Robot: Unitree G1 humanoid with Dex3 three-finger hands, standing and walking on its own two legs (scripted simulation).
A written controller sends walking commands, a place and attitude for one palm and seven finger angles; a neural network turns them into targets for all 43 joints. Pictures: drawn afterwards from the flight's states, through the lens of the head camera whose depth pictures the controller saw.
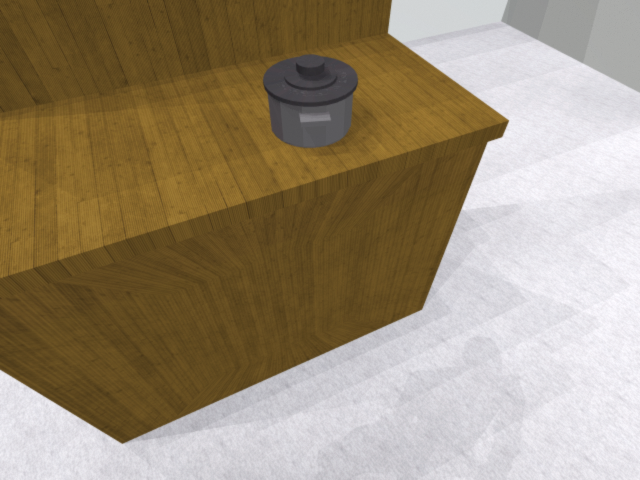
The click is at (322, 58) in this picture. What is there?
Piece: lid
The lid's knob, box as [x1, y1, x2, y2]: [296, 54, 323, 75]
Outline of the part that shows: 296,59 296,69 301,74 314,75 323,71 323,58 318,55 307,54 302,55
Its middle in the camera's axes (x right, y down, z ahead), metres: -0.02 -0.31 +0.68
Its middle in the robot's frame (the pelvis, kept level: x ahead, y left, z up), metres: +0.74 +0.06 +0.15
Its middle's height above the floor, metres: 0.93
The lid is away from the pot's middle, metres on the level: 0.00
